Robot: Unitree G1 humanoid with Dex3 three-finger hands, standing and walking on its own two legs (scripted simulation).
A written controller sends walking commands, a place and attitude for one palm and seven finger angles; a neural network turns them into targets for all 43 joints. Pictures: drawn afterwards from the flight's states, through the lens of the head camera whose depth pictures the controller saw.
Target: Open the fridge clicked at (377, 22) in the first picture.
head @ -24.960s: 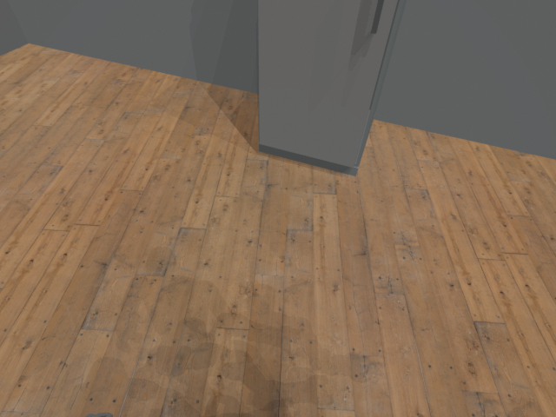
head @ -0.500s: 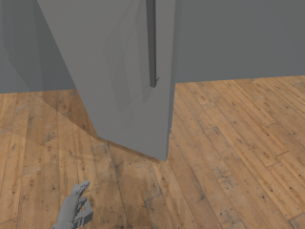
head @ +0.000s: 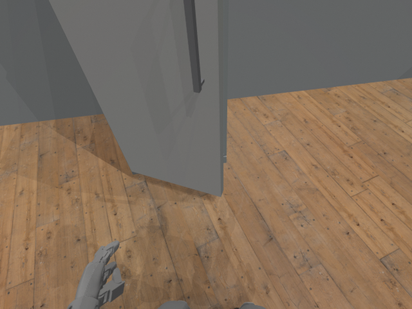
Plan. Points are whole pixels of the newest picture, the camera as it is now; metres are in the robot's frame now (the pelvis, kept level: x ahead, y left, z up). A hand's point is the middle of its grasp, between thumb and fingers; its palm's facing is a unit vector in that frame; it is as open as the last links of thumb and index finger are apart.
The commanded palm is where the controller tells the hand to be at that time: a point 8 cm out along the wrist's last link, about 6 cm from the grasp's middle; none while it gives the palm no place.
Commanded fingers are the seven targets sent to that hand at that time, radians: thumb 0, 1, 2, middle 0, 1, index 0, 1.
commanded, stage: step back with the hand held close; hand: right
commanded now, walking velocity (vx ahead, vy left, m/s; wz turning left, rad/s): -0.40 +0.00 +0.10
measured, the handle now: (194, 22) +0.72 +0.05 +0.21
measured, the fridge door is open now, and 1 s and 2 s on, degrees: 27 27 27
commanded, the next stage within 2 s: stop stepping back and stand still in 0.08 s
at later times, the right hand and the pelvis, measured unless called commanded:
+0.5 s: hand out of the picture +0.14 -0.25 +0.17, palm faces +0.29 +0.85 -0.45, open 7.4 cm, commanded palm +0.09 -0.29 +0.19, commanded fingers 0.00 -0.90 -0.90 0.20 0.30 0.20 0.30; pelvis -0.08 +0.00 +0.01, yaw +5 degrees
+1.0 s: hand out of the picture +0.11 -0.29 +0.18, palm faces +0.38 +0.82 -0.43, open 7.4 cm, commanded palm none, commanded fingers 0.00 -0.90 -0.90 0.20 0.30 0.20 0.30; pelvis -0.10 -0.04 +0.02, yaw +7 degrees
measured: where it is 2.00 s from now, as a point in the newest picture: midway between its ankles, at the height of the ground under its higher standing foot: outside the picture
